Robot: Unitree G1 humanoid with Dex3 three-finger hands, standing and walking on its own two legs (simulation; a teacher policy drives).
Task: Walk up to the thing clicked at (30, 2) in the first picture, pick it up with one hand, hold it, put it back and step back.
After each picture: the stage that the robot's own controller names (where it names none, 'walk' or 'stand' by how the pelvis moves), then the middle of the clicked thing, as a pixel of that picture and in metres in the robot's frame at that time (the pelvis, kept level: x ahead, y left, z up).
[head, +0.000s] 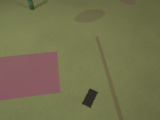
stand; (30, 1) +2.22 +0.76 -0.65
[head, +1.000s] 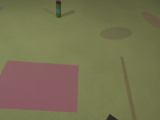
walk; (58, 9) +2.14 +0.33 -0.62
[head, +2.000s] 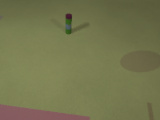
walk; (68, 24) +1.51 +0.14 -0.63
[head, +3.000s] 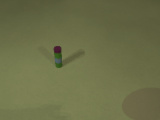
walk; (58, 57) +1.01 +0.21 -0.64
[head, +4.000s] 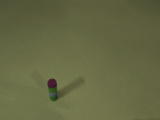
walk; (52, 90) +0.67 +0.19 -0.64
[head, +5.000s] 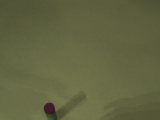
stand; (51, 114) +0.44 +0.20 -0.63
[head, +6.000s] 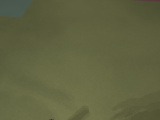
stand; out of the picture +0.40 +0.22 -0.66
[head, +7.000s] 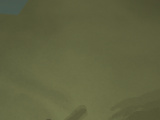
stand; out of the picture +0.39 +0.22 -0.66
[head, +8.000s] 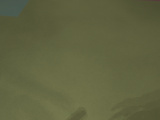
stand; out of the picture +0.38 +0.23 -0.66
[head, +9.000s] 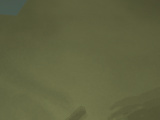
stand; out of the picture +0.37 +0.23 -0.66
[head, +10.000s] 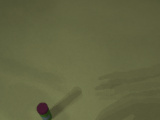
go down; (45, 113) +0.40 +0.22 -0.62
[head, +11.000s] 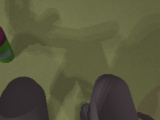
go down; (0, 47) +0.45 +0.28 -0.23
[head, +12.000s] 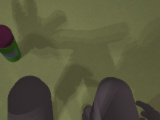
close in; (8, 46) +0.44 +0.28 -0.24
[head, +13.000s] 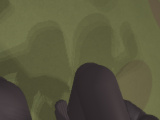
close in; out of the picture +0.42 +0.33 -0.15
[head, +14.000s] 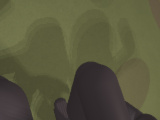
close; out of the picture +0.41 +0.32 -0.16
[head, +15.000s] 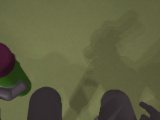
lift; (10, 75) +0.32 +0.23 -0.01
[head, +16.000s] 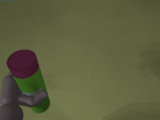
hold; (33, 86) +0.31 +0.17 +0.05
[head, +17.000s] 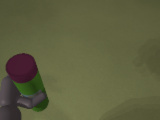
hold; (32, 87) +0.31 +0.17 +0.04
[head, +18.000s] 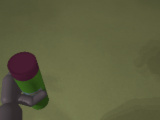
hold; (32, 85) +0.32 +0.17 +0.04
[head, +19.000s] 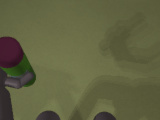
crouch; (18, 67) +0.38 +0.20 -0.02
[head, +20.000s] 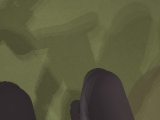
lower; out of the picture +0.45 +0.31 -0.11
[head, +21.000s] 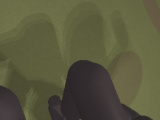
lower; out of the picture +0.43 +0.33 -0.16
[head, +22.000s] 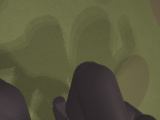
lower; out of the picture +0.41 +0.34 -0.16
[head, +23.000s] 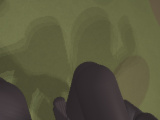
lower; out of the picture +0.40 +0.33 -0.16
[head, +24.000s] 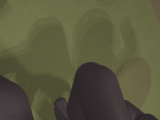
lower; out of the picture +0.39 +0.34 -0.16
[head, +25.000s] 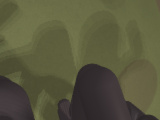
open; out of the picture +0.39 +0.32 -0.16
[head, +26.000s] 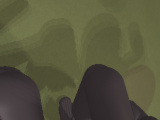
stand; out of the picture +0.39 +0.31 -0.17
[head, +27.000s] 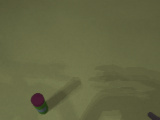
stand; (40, 104) +0.39 +0.22 -0.51
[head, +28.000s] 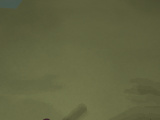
stand; out of the picture +0.37 +0.22 -0.60
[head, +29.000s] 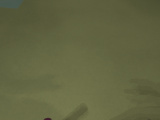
stand; out of the picture +0.38 +0.21 -0.60
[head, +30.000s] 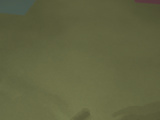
stand; out of the picture +0.39 +0.20 -0.65
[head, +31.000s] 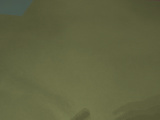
stand; out of the picture +0.37 +0.21 -0.66
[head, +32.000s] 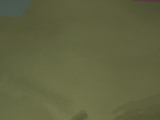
stand; out of the picture +0.37 +0.22 -0.66
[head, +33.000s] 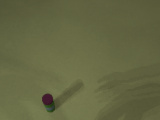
walk; (49, 103) +0.42 +0.19 -0.64
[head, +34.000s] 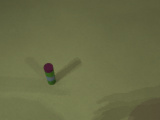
walk; (50, 74) +0.67 +0.25 -0.63
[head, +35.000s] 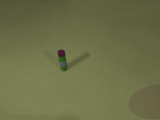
stand; (62, 61) +0.99 +0.26 -0.64
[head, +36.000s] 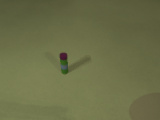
stand; (64, 63) +0.96 +0.18 -0.65
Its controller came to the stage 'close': yes
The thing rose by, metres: 0.68
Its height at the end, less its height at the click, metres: +0.00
